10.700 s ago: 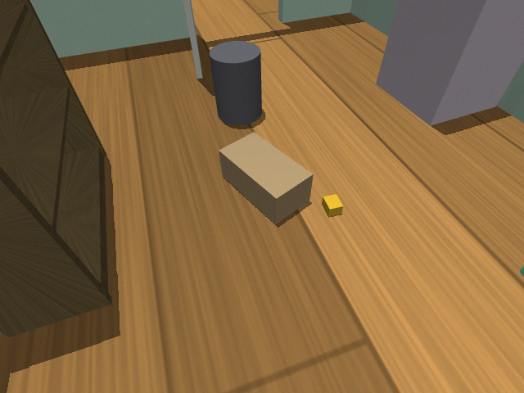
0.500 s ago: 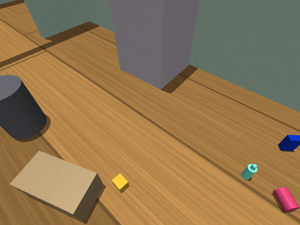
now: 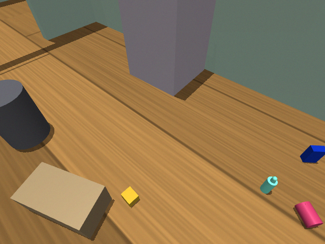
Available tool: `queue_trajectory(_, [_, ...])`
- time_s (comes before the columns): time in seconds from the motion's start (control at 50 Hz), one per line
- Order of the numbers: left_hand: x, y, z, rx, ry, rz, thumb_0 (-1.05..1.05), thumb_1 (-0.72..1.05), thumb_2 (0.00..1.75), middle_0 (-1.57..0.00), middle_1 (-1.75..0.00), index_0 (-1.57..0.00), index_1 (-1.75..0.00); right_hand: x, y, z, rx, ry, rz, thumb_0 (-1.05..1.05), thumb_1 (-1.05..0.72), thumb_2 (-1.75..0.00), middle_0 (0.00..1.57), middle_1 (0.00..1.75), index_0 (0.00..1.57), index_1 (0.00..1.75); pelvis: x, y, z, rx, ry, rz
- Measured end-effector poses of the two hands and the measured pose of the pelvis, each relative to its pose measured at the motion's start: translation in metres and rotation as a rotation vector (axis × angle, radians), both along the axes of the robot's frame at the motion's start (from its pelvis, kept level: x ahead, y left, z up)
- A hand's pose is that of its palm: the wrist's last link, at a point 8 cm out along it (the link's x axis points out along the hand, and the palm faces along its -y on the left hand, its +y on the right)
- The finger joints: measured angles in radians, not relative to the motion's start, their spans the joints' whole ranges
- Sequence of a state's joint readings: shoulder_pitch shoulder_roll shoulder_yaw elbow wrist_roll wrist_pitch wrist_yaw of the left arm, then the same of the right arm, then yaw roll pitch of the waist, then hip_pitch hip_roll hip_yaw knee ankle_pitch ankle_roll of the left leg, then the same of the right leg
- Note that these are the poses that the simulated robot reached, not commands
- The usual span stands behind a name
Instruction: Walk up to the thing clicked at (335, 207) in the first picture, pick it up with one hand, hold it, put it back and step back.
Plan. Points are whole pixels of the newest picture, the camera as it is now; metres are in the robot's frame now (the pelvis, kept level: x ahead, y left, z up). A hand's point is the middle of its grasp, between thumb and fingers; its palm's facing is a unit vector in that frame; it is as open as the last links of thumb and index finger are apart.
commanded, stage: stand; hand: left
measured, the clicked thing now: (130, 196) +0.53 +0.23 -0.75
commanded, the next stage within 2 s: walk up in 0.04 s
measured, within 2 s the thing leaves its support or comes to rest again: neither
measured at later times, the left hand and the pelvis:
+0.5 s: hand out of the picture +0.11 +0.22 -0.14, palm faces -0.02 -0.91 -0.41, open 7.4 cm; pelvis +0.08 -0.05 -0.01, yaw -1 degrees
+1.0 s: hand (87, 230) +0.21 +0.24 -0.17, palm faces -0.03 -0.91 -0.42, open 7.4 cm; pelvis +0.12 -0.03 -0.03, yaw +0 degrees
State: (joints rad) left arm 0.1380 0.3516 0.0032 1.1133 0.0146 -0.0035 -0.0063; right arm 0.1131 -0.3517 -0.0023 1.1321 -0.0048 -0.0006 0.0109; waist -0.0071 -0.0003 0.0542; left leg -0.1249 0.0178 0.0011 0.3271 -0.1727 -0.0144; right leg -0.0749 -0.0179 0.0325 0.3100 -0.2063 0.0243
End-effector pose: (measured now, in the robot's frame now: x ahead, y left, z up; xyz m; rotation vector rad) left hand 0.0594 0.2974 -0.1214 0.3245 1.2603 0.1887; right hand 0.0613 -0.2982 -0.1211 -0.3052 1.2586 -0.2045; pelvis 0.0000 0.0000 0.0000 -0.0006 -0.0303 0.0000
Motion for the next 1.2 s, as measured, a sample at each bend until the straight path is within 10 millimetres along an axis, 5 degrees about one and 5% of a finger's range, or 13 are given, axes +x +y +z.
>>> queue_trajectory(0.14, [0.005,0.005,-0.001,0.0,-0.006,-0.006,0.0,0.9,0.89,-0.2,-0.3,-0.2,-0.3,-0.002,-0.008,0.001,-0.002,-0.049,-0.017,0.01,-0.9,-0.9,0.21,0.3,0.2,0.3,0.009,-0.004,-0.005,0.013,-0.005,-0.021])
queue_trajectory(0.32, [0.032,-0.013,0.009,0.073,-0.036,-0.024,0.0,0.9,0.89,-0.2,-0.3,-0.2,-0.3,-0.01,-0.067,-0.015,-0.03,0.028,-0.046,0.01,-0.9,-0.9,0.21,0.3,0.2,0.3,0.038,-0.043,-0.017,0.006,-0.034,-0.024])
queue_trajectory(0.54, [0.057,-0.042,0.015,0.066,-0.023,0.014,0.0,0.9,0.89,-0.2,-0.3,-0.2,-0.3,0.064,-0.068,-0.014,-0.008,0.027,0.01,0.01,-0.91,-0.9,0.2,0.3,0.2,0.3,0.085,-0.053,-0.009,-0.011,-0.014,-0.012])
queue_trajectory(0.7, [0.111,-0.029,-0.014,0.028,-0.071,0.02,0.01,0.9,0.89,-0.2,-0.3,-0.21,-0.3,0.12,-0.042,-0.016,-0.021,-0.018,0.052,0.01,-0.91,-0.9,0.2,0.3,0.2,0.3,0.108,-0.036,-0.024,0.009,-0.019,0.01])
queue_trajectory(0.8, [0.141,-0.027,-0.012,0.011,-0.104,0.009,0.0,0.9,0.89,-0.2,-0.3,-0.2,-0.3,0.15,-0.028,-0.006,-0.015,-0.086,0.067,0.01,-0.91,-0.9,0.21,0.3,0.2,0.3,0.113,-0.032,-0.019,-0.017,-0.008,0.011])
queue_trajectory(0.94, [0.145,-0.022,-0.007,0.059,-0.117,-0.018,0.0,0.9,0.89,-0.2,-0.3,-0.2,-0.3,0.186,-0.028,-0.011,0.011,-0.179,0.057,0.01,-0.9,-0.9,0.21,0.3,0.2,0.3,0.116,-0.033,-0.026,-0.023,-0.011,0.0])
queue_trajectory(1.04, [0.139,-0.005,-0.005,0.088,-0.085,-0.03,0.0,0.9,0.89,-0.2,-0.3,-0.21,-0.3,0.186,-0.029,-0.014,0.001,-0.186,0.049,0.0,-0.91,-0.9,0.21,0.3,0.2,0.3,0.119,-0.022,-0.029,-0.005,-0.001,0.001])
queue_trajectory(1.2, [0.138,0.006,-0.007,0.089,-0.087,-0.017,0.0,0.9,0.89,-0.2,-0.3,-0.2,-0.3,0.145,-0.025,-0.016,-0.006,-0.072,0.043,0.01,-0.91,-0.9,0.21,0.3,0.2,0.3,0.11,-0.022,-0.026,0.001,-0.002,-0.006])
